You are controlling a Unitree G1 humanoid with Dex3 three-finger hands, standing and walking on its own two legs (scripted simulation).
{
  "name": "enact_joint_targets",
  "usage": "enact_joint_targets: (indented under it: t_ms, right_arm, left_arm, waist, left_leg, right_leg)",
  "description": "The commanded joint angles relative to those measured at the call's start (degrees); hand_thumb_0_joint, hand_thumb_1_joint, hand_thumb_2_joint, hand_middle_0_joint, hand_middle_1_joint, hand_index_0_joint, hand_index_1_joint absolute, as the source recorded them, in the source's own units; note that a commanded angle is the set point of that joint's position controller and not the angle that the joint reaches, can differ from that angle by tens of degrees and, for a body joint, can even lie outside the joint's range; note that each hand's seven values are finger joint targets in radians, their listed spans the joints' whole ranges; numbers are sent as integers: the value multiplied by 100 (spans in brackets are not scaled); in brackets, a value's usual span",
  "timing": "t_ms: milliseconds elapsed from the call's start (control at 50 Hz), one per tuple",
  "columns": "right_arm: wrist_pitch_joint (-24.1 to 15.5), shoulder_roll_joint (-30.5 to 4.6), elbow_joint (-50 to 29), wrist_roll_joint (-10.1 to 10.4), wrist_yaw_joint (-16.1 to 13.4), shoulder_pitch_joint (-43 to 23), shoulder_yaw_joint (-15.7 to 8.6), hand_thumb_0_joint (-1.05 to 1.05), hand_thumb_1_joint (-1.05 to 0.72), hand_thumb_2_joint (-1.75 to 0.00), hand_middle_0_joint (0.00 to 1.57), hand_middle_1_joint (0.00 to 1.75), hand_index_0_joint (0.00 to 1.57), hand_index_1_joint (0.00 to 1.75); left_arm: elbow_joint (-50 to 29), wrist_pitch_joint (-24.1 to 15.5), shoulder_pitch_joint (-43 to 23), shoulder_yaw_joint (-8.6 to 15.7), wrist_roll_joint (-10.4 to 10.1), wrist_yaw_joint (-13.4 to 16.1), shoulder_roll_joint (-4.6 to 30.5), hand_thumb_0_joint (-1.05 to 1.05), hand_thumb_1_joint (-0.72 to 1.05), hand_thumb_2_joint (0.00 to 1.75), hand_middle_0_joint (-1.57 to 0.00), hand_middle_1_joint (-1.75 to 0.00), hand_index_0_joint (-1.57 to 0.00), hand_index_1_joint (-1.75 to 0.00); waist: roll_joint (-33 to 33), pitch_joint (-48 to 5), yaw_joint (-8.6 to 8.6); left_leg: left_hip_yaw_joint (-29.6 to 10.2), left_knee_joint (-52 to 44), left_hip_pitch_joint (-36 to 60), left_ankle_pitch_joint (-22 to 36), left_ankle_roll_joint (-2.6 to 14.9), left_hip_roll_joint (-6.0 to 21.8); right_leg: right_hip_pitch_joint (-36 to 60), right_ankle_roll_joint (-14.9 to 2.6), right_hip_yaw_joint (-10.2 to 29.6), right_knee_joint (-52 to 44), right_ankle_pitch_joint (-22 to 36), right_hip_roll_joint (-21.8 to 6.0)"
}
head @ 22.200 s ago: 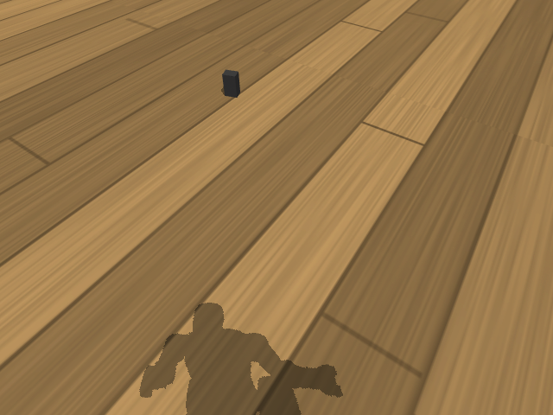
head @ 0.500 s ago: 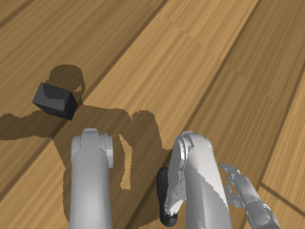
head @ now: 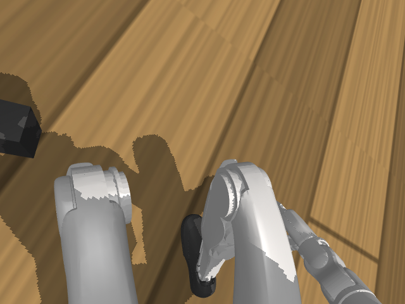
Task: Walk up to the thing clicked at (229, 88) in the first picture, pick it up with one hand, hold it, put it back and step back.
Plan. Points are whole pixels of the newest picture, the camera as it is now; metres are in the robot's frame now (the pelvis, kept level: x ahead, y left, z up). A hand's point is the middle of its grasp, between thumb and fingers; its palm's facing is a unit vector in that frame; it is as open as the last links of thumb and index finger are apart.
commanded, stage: close in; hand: left
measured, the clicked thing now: (5, 130) +0.41 +0.32 -0.22
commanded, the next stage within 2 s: rest palm in 0.82 s
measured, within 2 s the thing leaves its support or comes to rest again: neither
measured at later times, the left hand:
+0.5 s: hand out of the picture +0.36 +0.35 -0.17, palm faces +0.40 -0.91 +0.03, open 17.7 cm
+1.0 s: hand out of the picture +0.37 +0.33 -0.18, palm faces +0.44 -0.90 +0.02, open 17.7 cm
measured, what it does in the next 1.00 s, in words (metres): stands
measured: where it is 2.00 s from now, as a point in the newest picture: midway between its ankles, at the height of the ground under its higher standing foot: (149, 281)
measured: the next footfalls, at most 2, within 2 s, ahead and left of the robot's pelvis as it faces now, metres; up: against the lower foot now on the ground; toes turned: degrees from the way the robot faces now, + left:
none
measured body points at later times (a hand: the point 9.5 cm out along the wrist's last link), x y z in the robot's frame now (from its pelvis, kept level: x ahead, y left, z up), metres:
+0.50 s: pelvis -0.01 +0.01 -0.02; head +0.20 +0.19 +0.34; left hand +0.33 +0.40 -0.17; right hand +0.19 -0.23 -0.05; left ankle +0.08 +0.13 -0.26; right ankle +0.12 -0.12 -0.26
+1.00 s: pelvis -0.01 +0.01 -0.02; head +0.20 +0.19 +0.33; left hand +0.34 +0.37 -0.18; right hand +0.18 -0.23 -0.05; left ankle +0.08 +0.13 -0.26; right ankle +0.12 -0.12 -0.26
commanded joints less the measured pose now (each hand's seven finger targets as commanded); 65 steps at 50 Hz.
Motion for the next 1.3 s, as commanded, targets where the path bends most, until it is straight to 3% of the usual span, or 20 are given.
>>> enact_joint_targets:
  t_ms: [0, 40, 80, 220, 240, 360, 380, 420, 560, 660, 720, 740, 980, 1000, 1100, 1160, 1180, 1280]
  right_arm:
    - [26, -1871, -315, -123, -139, 53, -444, 0, -89, -89, 20, 30, 20, 30]
    - [81, -1895, -324, -214, -123, 15, -342, 0, -89, -89, 20, 30, 20, 30]
    - [157, -1931, -296, -269, -93, -43, -278, 0, -89, -89, 20, 30, 20, 30]
    - [406, -1908, -354, -500, 117, -98, -144, 0, -90, -89, 20, 30, 20, 30]
    - [429, -1935, -360, -517, 138, -113, -168, 0, -90, -89, 20, 30, 20, 30]
    - [559, -1976, -460, -519, 316, -148, -187, 0, -91, -89, 20, 30, 20, 30]
    - [573, -1988, -500, -513, 340, -181, -170, 0, -91, -89, 20, 30, 20, 30]
    - [595, -1963, -484, -544, 386, -137, -127, 0, -91, -89, 20, 30, 20, 30]
    - [687, -1951, -567, -614, 500, -160, -68, 0, -92, -90, 20, 30, 20, 30]
    - [702, -1955, -581, -632, 545, -164, -46, 0, -92, -90, 20, 30, 20, 30]
    - [699, -1979, -610, -627, 571, -188, -31, 0, -92, -90, 20, 30, 20, 30]
    - [709, -1980, -616, -623, 579, -196, -55, 0, -92, -90, 20, 30, 20, 30]
    - [771, -1933, -570, -679, 647, -148, -38, 0, -91, -90, 20, 30, 20, 30]
    - [768, -1949, -576, -680, 650, -216, -58, 0, -91, -90, 20, 30, 20, 30]
    - [812, -1899, -542, -708, 661, -154, -1, 0, -92, -90, 20, 30, 20, 30]
    - [814, -1933, -565, -709, 680, -213, -4, 0, -92, -90, 20, 30, 20, 30]
    - [811, -1925, -566, -713, 680, -230, 12, 0, -91, -90, 20, 30, 20, 30]
    - [819, -1938, -572, -739, 695, -245, 43, 0, -91, -90, 20, 30, 20, 30]
  left_arm:
    - [-578, -806, -819, -128, -151, 257, 1766, 0, -58, 11, 0, -11, -3, -6]
    - [-439, -966, -834, -242, -116, 420, 1643, 0, -60, 10, 0, -10, -3, -5]
    - [-413, -1126, -853, -214, -84, 647, 1731, 0, -61, 12, 0, -12, -4, -6]
    - [-564, -1471, -828, -498, 284, 1461, 1346, 0, -61, 13, 0, -11, -4, -6]
    - [-585, -1499, -862, -656, 312, 1516, 1138, 0, -61, 12, 0, -11, -4, -6]
    - [-679, -1587, -636, -882, 379, 1896, 792, 0, -61, 9, 0, -10, -5, -5]
    - [-699, -1623, -741, -1009, 381, 1941, 679, 0, -61, 10, 0, -10, -4, -5]
    - [-666, -1677, -677, -903, 363, 2091, 714, 0, -61, 10, 0, -10, -4, -5]
    - [-605, -1862, -932, -1127, 581, 2555, 599, 0, -61, 11, 0, -9, -4, -5]
    - [-502, -1933, -908, -1292, 641, 2728, 454, 0, -61, 11, 0, -9, -5, -5]
    - [-509, -1969, -957, -1280, 663, 2819, 555, 0, -61, 11, 0, -9, -5, -5]
    - [-433, -1967, -791, -1270, 647, 2840, 431, 0, -61, 10, -1, -9, -5, -5]
    - [-688, -2027, -981, -1393, 792, 3244, 356, 0, -61, 14, -3, -6, -4, -6]
    - [-729, -2045, -1022, -1507, 819, 3263, 261, 0, -61, 13, -2, -6, -4, -5]
    - [-671, -2040, -971, -1524, 905, 3409, 344, 0, -61, 14, -3, -6, -4, -7]
    - [-550, -2061, -945, -1587, 909, 3501, 222, 0, -61, 14, -3, -6, -4, -6]
    - [-566, -2085, -1009, -1554, 924, 3532, 351, 0, -61, 14, -3, -6, -4, -7]
    - [-438, -2139, -961, -1570, 970, 3620, 337, 0, -61, 15, -4, -8, -5, -8]
  waist:
    - [2624, -3386, -157]
    - [2627, -3409, -241]
    - [2708, -3215, -242]
    - [3116, -3046, -367]
    - [3151, -2996, -466]
    - [2936, -2759, -525]
    - [2919, -2662, -603]
    - [2782, -2723, -567]
    - [2723, -2469, -694]
    - [2590, -2358, -754]
    - [2580, -2338, -745]
    - [2535, -2364, -722]
    - [2747, -2520, -790]
    - [2755, -2391, -813]
    - [2708, -2538, -809]
    - [2553, -2404, -849]
    - [2601, -2405, -843]
    - [2558, -2435, -867]
  left_leg:
    - [594, -1661, 2523, 645, 118, 254]
    - [549, -1561, 2604, 839, 87, 267]
    - [507, -1567, 2488, 669, 81, 272]
    - [354, -1582, 2754, 977, -45, 286]
    - [333, -1586, 2813, 997, -52, 288]
    - [253, -1574, 2574, 732, -18, 274]
    - [211, -1599, 2485, 629, -17, 264]
    - [194, -1517, 2462, 721, 4, 268]
    - [130, -1519, 2249, 350, 29, 264]
    - [139, -1483, 2106, 208, 67, 259]
    - [118, -1506, 2063, 122, 76, 263]
    - [91, -1525, 2115, 99, 57, 263]
    - [70, -1488, 2312, 481, 15, 282]
    - [38, -1530, 2287, 406, 5, 291]
    - [83, -1440, 2311, 640, 32, 276]
    - [35, -1443, 2208, 474, 40, 293]
    - [50, -1440, 2177, 398, 53, 284]
    - [32, -1429, 2260, 501, 44, 300]
  right_leg:
    - [1319, -388, -608, -1098, 698, 175]
    - [1433, -373, -658, -1034, 888, 195]
    - [1376, -372, -717, -994, 775, 196]
    - [1353, -368, -890, -795, 1090, 212]
    - [1312, -360, -921, -787, 1119, 208]
    - [1340, -338, -983, -814, 1021, 223]
    - [1301, -338, -1006, -805, 956, 213]
    - [1467, -320, -984, -821, 1042, 238]
    - [1379, -313, -996, -843, 843, 253]
    - [1387, -302, -1002, -911, 776, 284]
    - [1403, -297, -1033, -918, 729, 290]
    - [1387, -287, -1044, -913, 717, 287]
    - [1558, -296, -1040, -876, 1057, 303]
    - [1445, -291, -1050, -865, 1007, 281]
    - [1687, -295, -1045, -930, 1187, 324]
    - [1581, -289, -1079, -933, 1077, 321]
    - [1578, -295, -1080, -946, 1024, 332]
    - [1665, -282, -1099, -963, 1095, 341]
